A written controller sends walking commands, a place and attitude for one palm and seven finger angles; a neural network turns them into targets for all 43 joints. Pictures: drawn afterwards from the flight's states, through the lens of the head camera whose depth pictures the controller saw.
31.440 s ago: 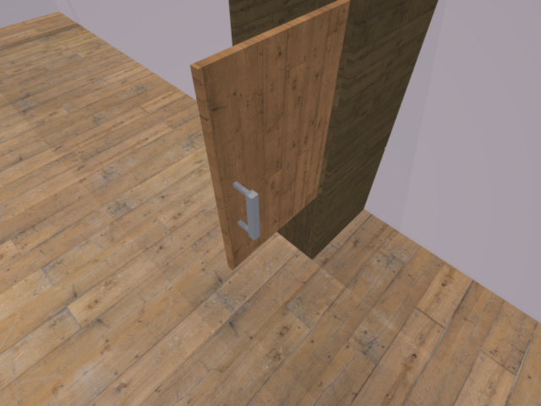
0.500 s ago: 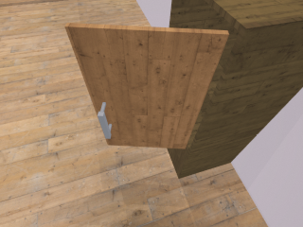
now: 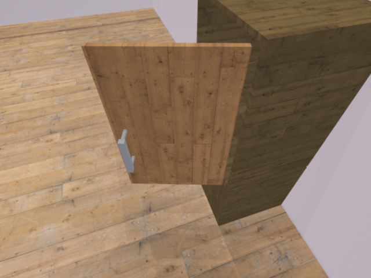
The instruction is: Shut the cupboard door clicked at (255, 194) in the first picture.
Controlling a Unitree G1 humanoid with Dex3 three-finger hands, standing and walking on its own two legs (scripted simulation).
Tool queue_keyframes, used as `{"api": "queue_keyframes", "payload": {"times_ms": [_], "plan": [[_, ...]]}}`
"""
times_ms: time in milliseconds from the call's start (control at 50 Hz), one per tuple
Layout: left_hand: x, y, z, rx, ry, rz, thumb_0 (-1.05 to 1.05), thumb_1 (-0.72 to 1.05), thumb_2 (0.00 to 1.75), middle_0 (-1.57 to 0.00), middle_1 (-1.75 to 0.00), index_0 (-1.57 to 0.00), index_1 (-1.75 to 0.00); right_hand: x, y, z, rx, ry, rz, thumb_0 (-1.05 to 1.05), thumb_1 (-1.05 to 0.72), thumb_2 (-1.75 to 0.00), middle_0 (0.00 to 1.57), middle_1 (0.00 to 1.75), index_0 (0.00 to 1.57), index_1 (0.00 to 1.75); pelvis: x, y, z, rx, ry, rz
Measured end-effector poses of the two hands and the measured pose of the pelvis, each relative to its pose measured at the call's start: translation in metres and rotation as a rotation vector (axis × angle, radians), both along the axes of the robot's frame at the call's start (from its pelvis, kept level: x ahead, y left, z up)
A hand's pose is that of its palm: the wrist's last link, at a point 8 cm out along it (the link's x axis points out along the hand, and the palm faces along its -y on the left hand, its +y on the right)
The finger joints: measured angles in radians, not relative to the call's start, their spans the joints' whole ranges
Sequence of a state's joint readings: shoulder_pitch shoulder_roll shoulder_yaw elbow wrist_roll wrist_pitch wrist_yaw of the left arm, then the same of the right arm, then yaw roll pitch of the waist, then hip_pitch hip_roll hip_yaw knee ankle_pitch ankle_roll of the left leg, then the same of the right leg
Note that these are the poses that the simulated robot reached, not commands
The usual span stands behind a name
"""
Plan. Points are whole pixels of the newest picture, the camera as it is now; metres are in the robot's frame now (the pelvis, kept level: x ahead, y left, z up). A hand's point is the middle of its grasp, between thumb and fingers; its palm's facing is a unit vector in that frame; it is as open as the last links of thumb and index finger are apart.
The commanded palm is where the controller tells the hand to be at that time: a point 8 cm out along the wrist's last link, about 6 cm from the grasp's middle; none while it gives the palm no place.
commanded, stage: come to a stop and stand still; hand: left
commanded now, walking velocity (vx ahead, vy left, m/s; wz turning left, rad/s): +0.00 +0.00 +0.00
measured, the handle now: (127, 151) +0.50 +0.22 -0.10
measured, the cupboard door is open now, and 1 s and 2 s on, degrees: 71 71 71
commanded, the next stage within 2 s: look again from close up in 0.02 s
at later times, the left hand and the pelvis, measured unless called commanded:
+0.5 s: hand out of the picture +0.04 +0.17 -0.17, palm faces -0.01 -0.98 -0.20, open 7.3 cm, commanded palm none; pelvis +0.02 +0.00 +0.00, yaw +0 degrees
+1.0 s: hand (119, 245) +0.20 +0.16 -0.04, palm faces +0.03 -1.00 -0.02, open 6.7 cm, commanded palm +0.14 +0.23 -0.07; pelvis -0.01 -0.02 -0.07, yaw +2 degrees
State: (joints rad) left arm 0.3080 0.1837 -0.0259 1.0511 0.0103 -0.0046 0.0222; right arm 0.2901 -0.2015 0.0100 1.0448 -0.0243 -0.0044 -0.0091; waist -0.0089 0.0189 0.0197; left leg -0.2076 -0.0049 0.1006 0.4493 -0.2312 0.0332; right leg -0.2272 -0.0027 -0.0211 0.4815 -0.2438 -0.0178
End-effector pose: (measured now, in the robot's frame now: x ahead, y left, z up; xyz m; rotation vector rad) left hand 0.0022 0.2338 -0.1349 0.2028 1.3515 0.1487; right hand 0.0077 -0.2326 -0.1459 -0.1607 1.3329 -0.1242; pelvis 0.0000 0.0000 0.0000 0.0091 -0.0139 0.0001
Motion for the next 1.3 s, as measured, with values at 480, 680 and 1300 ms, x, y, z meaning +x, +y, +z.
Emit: {"api": "queue_keyframes", "payload": {"times_ms": [480,680,1300], "plan": [[0.033,-0.012,-0.006,-0.03,0.001,0.003,0.01,0.92,0.9,-0.2,-0.3,-0.2,-0.3,0.022,0.007,0.003,-0.001,0.029,-0.012,0.0,-0.91,-0.9,0.2,0.3,0.2,0.3,0.023,-0.005,0.003,-0.001,0.006,-0.003],[0.046,-0.007,-0.005,-0.016,-0.012,0.007,0.01,0.91,0.9,-0.2,-0.3,-0.2,-0.3,0.053,-0.005,0.007,-0.03,-0.017,0.007,0.0,-0.91,-0.9,0.2,0.3,0.2,0.3,0.033,-0.006,0.003,-0.001,0.008,-0.003],[0.133,-0.005,0.061,-0.161,-1.352,-0.15,0.02,0.9,0.9,-0.58,-0.71,-0.57,-0.71,0.177,0.003,-0.044,-0.024,-0.761,0.226,0.01,-0.9,-0.9,0.2,0.3,0.2,0.3,-0.038,-0.026,-0.129,-0.056,0.305,0.063]]}}
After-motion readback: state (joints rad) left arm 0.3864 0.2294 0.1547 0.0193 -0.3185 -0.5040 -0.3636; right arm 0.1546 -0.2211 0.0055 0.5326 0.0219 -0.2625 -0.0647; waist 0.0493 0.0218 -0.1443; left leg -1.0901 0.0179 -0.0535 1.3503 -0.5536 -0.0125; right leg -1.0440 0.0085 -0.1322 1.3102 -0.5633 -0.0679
